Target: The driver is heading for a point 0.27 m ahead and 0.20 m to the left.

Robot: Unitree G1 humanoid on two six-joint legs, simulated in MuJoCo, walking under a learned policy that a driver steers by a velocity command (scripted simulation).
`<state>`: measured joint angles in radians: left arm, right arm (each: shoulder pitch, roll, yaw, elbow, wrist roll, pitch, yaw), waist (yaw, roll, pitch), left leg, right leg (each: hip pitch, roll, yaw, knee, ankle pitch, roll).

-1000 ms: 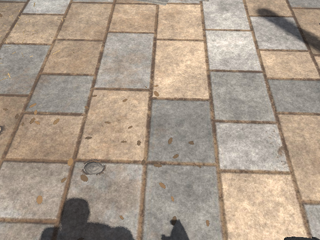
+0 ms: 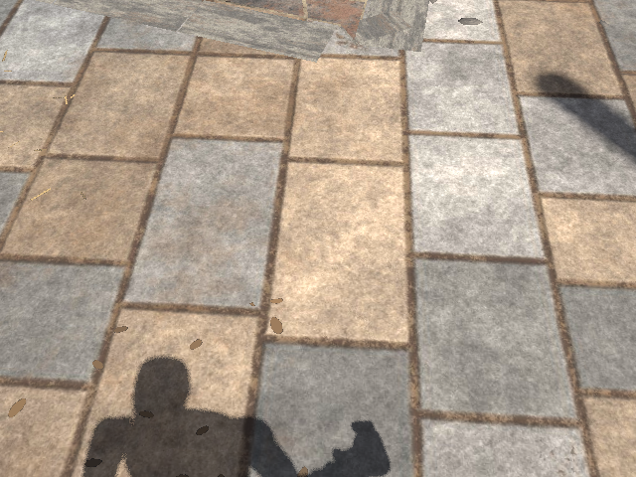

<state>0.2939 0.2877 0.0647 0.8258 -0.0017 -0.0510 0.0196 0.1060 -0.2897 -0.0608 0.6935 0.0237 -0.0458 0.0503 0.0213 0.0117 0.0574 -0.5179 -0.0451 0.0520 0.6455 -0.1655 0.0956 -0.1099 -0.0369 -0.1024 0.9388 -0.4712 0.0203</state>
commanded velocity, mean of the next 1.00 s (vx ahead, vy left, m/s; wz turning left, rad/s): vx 0.23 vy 0.00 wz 0.26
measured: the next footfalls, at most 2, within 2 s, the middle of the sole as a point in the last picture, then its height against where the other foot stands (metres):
right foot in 0.40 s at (393, 476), level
left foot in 0.72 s outside the picture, level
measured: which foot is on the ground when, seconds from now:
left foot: down 0.00-0.42, up 0.44-0.70, down 0.72-1.00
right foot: up 0.00-0.38, down 0.40-1.00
